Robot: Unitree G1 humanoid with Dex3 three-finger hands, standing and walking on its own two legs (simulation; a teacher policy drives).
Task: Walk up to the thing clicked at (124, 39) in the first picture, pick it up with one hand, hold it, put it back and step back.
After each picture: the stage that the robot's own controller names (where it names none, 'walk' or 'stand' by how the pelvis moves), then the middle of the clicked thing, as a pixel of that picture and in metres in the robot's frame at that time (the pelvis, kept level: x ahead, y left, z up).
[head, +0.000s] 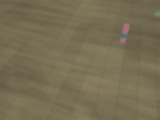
stand; (124, 33) +1.58 -0.55 -0.66
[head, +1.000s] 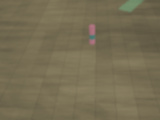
walk; (92, 34) +1.54 -0.05 -0.63
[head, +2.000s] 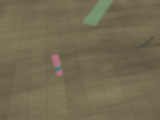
walk; (57, 65) +1.04 +0.29 -0.65
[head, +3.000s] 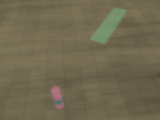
walk; (57, 98) +0.67 +0.24 -0.65
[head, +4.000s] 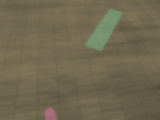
stand; (51, 119) +0.46 +0.21 -0.62
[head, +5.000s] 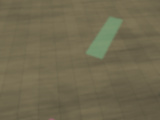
stand; out of the picture +0.43 +0.20 -0.66
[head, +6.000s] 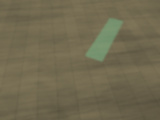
stand; out of the picture +0.39 +0.21 -0.66
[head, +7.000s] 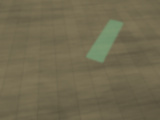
stand; out of the picture +0.39 +0.21 -0.66
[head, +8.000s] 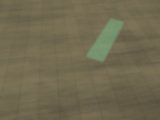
go down; out of the picture +0.39 +0.21 -0.66
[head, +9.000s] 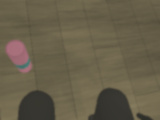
go down; (20, 58) +0.48 +0.23 -0.30
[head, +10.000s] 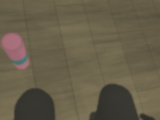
approach; (17, 54) +0.48 +0.23 -0.26
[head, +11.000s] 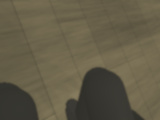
close in; out of the picture +0.47 +0.28 -0.17
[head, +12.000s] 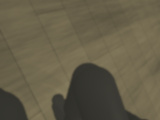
close; out of the picture +0.46 +0.30 -0.16
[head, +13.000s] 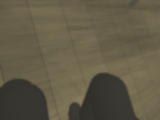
lift; out of the picture +0.40 +0.28 -0.11
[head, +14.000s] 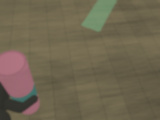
lift; (21, 88) +0.32 +0.18 +0.05
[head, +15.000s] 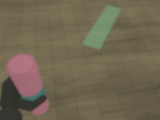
hold; (32, 89) +0.33 +0.16 +0.05
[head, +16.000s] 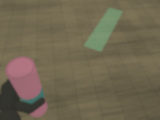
hold; (30, 91) +0.32 +0.17 +0.05
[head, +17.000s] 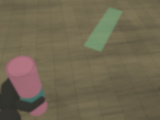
crouch; (30, 90) +0.32 +0.17 +0.05
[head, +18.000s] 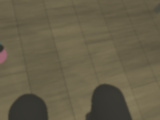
crouch; out of the picture +0.47 +0.24 -0.03
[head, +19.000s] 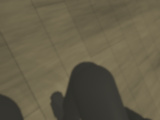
lower; out of the picture +0.45 +0.30 -0.17
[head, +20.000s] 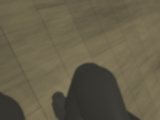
lower; out of the picture +0.46 +0.30 -0.15
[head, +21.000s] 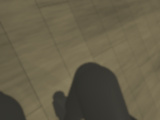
lower; out of the picture +0.45 +0.30 -0.17
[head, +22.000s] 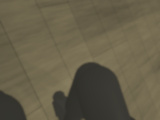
lower; out of the picture +0.45 +0.30 -0.16
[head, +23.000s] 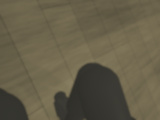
loosen; out of the picture +0.45 +0.30 -0.16
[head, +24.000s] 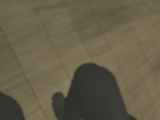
withdraw; out of the picture +0.45 +0.30 -0.17
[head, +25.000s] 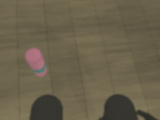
walk; (37, 64) +0.48 +0.22 -0.34
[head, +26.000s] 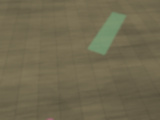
stand; out of the picture +0.41 +0.19 -0.59
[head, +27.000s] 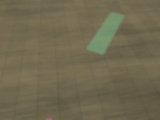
stand; out of the picture +0.42 +0.21 -0.60
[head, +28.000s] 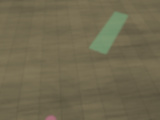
stand; out of the picture +0.42 +0.20 -0.61
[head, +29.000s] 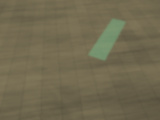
stand; out of the picture +0.42 +0.21 -0.66
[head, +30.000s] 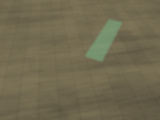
stand; out of the picture +0.40 +0.22 -0.66
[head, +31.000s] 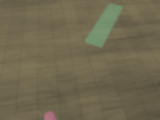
walk; out of the picture +0.42 +0.21 -0.65
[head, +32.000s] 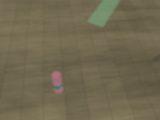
walk; (57, 83) +0.68 +0.16 -0.63
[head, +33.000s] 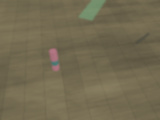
stand; (54, 60) +1.03 +0.27 -0.63
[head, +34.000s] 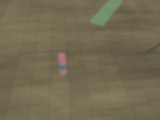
stand; (62, 64) +1.01 +0.18 -0.65
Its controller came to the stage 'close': yes
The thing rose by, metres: 0.69
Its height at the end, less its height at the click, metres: +0.00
